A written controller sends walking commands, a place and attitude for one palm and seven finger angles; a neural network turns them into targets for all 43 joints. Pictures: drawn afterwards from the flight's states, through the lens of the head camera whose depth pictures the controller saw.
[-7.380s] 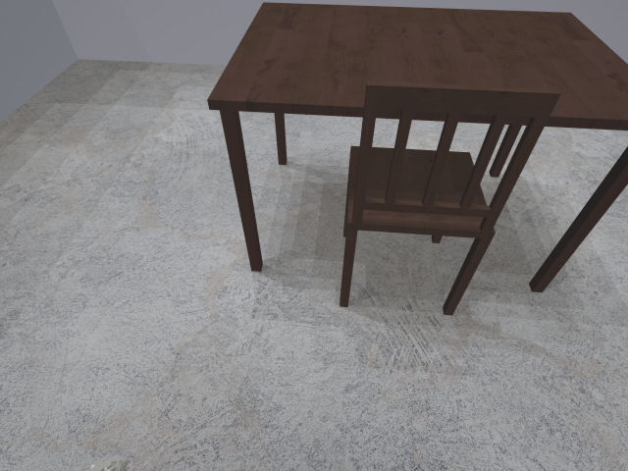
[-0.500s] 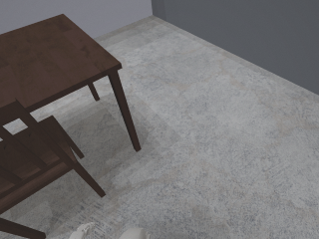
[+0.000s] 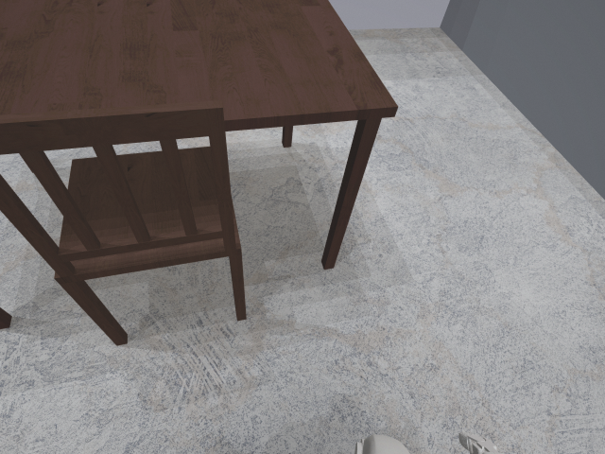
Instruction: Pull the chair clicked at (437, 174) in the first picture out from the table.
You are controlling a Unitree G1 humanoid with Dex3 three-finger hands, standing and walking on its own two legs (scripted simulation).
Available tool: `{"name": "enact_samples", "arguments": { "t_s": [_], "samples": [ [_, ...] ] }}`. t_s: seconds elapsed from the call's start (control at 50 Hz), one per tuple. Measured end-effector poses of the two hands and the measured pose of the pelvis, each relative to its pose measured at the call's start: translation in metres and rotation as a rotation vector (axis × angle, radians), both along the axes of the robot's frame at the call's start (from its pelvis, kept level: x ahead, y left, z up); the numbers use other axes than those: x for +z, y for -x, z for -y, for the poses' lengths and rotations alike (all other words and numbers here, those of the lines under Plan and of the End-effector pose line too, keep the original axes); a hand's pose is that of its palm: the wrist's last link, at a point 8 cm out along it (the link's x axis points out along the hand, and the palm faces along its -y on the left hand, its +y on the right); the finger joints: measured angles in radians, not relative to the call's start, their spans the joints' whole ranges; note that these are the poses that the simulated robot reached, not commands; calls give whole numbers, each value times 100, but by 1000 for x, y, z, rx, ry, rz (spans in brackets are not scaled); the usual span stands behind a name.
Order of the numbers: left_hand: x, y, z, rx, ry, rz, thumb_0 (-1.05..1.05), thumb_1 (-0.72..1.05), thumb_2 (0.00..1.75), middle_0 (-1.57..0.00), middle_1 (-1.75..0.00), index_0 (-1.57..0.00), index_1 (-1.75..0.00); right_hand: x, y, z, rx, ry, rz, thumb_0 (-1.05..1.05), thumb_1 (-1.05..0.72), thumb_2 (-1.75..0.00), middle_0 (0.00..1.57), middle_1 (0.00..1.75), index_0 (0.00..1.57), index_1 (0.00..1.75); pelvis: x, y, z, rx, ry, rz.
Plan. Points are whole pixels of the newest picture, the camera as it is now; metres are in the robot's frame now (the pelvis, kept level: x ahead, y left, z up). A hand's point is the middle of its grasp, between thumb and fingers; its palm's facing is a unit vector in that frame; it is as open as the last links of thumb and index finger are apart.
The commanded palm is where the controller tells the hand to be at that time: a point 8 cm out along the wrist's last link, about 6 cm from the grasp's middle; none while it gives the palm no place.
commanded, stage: turn to face it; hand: left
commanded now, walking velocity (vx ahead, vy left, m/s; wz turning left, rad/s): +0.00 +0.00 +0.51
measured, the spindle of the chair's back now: (125, 198) +0.53 +0.38 -0.09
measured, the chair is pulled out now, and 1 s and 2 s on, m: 0.00 0.00 0.00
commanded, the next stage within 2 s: take the last steps up to it in 0.54 s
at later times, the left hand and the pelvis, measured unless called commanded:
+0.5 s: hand out of the picture +0.11 +0.19 -0.14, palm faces +0.20 -0.95 -0.26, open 7.4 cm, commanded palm none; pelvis +0.02 -0.03 +0.00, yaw +12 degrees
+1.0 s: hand out of the picture -0.10 +0.15 -0.17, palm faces +0.45 -0.87 -0.22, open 7.4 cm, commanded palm none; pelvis +0.03 +0.00 +0.00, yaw +20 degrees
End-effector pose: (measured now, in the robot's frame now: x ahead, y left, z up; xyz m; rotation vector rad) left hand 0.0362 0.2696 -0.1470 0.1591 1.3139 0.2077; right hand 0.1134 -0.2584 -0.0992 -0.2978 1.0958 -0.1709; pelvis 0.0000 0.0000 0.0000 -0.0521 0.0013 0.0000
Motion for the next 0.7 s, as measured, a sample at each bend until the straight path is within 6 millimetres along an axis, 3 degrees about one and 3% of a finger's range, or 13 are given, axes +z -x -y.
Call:
{"name": "enact_samples", "arguments": {
  "t_s": [0.12, 0.22, 0.34, 0.46, 0.54, 0.7],
  "samples": [
    [13, -23, -9, 28, -5, 105, 0, 91, 90, -20, -30, -19, -30, 0, 5, -22, 27, -28, -37, 1, -91, -89, 21, 30, 20, 30, 7, -4, -9, 61, -1, -4],
    [20, -36, -9, 47, -17, 146, 0, 90, 90, -20, -30, -19, -30, -9, 20, -28, 23, -52, -86, 1, -91, -89, 21, 30, 20, 30, 7, -8, -8, 107, -12, -4],
    [27, -49, 4, 60, -29, 178, 0, 90, 90, -20, -30, -19, -30, -23, 45, -21, 16, -71, -179, 1, -91, -89, 21, 30, 20, 30, 6, -11, 0, 158, -28, -10],
    [36, -56, 30, 74, -45, 209, 0, 90, 90, -20, -30, -20, -30, -38, 61, 0, 22, -90, -262, 1, -91, -89, 21, 30, 20, 30, 4, -14, 20, 199, -41, -18],
    [34, -47, 49, 95, -70, 226, 0, 90, 90, -20, -30, -20, -30, -53, 57, 17, 32, -112, -274, 1, -91, -89, 21, 30, 20, 30, -4, -17, 38, 211, -60, -18],
    [38, 9, 76, 203, -59, 155, 0, 90, 90, -21, -30, -20, -30, -49, 21, 32, 116, -109, -240, 1, -91, -89, 20, 30, 19, 30, 4, -14, 52, 297, -77, 16]
  ]
}}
